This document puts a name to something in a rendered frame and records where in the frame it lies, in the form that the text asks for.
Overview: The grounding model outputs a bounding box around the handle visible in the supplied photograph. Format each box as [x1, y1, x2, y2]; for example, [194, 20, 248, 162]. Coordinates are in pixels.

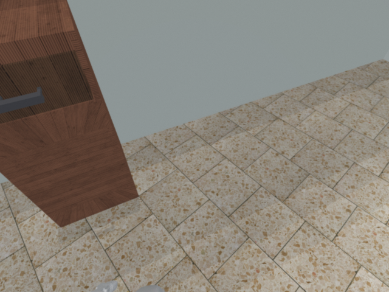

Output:
[0, 87, 45, 114]

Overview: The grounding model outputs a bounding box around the drawer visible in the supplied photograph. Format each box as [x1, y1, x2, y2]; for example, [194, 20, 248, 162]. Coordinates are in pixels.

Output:
[0, 50, 94, 124]

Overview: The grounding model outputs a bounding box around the cabinet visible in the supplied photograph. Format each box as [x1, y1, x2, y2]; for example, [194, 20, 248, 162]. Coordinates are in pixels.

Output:
[0, 0, 139, 228]

